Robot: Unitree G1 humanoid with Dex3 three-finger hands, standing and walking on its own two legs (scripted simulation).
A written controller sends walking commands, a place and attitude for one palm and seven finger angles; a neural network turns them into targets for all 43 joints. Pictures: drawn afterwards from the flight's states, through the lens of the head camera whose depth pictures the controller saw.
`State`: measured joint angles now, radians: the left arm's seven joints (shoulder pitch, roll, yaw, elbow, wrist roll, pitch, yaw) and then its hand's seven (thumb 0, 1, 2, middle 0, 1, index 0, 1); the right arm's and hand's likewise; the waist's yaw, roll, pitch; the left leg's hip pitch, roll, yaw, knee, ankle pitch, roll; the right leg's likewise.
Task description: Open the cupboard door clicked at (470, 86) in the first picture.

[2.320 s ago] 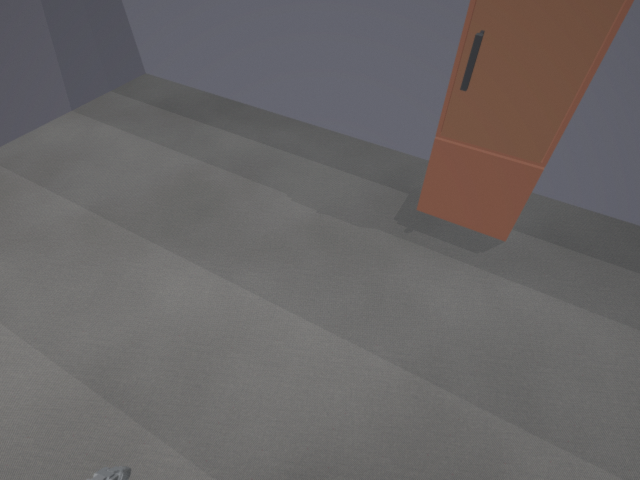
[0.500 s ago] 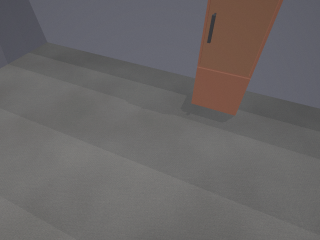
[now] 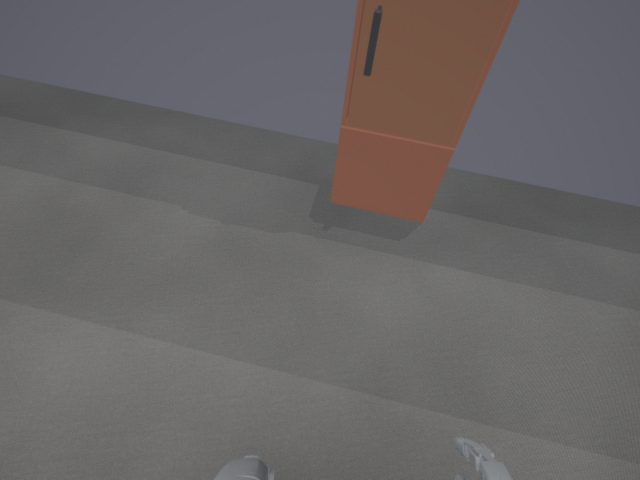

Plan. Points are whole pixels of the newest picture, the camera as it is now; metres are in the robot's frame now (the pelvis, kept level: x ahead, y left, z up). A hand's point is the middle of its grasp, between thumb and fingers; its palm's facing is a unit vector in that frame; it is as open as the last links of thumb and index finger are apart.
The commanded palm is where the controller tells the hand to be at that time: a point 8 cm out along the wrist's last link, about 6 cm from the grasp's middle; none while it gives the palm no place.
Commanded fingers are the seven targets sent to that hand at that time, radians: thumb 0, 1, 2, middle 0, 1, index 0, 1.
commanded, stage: walk to a spot facing it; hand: left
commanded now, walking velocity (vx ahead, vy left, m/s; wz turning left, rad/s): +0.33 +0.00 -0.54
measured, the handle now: (373, 41) +1.20 -0.02 -0.03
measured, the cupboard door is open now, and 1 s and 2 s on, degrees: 0 0 0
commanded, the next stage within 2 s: turn to face it in 0.62 s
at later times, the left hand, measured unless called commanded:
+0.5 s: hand (289, 301) +0.42 +0.09 -0.15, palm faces -0.37 -0.91 -0.18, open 7.3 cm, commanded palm none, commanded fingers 0.00 0.90 0.90 -0.20 -0.30 -0.20 -0.30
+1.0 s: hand (281, 272) +0.49 +0.12 -0.17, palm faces -0.30 -0.93 -0.20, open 7.3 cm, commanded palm none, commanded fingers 0.00 0.90 0.90 -0.20 -0.30 -0.20 -0.30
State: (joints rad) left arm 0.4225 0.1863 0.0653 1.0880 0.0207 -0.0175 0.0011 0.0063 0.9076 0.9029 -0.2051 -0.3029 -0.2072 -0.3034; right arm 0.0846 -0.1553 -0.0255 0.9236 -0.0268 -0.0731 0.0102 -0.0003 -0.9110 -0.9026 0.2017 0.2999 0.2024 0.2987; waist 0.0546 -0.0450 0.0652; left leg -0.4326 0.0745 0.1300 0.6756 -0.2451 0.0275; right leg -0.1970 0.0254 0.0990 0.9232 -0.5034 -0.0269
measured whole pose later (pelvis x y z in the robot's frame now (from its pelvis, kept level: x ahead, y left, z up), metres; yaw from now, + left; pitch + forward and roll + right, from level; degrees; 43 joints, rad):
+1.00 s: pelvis +0.40 -0.05 +0.01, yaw -23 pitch -1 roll -1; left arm 0.28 0.21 0.04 1.05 0.01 -0.01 0.03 0.00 0.91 0.90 -0.20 -0.30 -0.20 -0.30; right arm 0.13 -0.16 0.00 0.99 -0.02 -0.03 0.00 0.00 -0.91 -0.90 0.20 0.30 0.20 0.30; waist 0.04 -0.04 0.02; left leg -0.36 0.04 0.10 0.61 -0.23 0.05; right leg -0.20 0.00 -0.04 0.73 -0.51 0.01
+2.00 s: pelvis +0.45 -0.08 +0.02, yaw -8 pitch +0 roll +1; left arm 0.34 0.19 0.05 1.11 0.03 0.03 -0.02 0.01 0.91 0.90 -0.20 -0.30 -0.20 -0.30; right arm 0.31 -0.15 -0.03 1.05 -0.03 -0.03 -0.01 0.00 -0.93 -0.90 0.20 0.30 0.20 0.30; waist 0.01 -0.03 0.01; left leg -0.08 0.05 0.10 0.39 -0.30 -0.02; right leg -0.44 -0.08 -0.09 0.93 -0.38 0.01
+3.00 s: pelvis +0.64 -0.19 +0.01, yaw -11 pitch -1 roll +2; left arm 0.19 0.21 0.06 0.97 0.03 0.02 0.04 0.00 0.91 0.90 -0.20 -0.30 -0.20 -0.30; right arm 0.13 -0.20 -0.07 1.02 -0.02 0.05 -0.01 -0.01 -0.92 -0.90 0.20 0.30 0.20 0.30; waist 0.01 0.02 0.07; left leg -0.35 0.08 0.14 0.64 -0.31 -0.02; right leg -0.30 -0.07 -0.04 0.63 -0.30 0.01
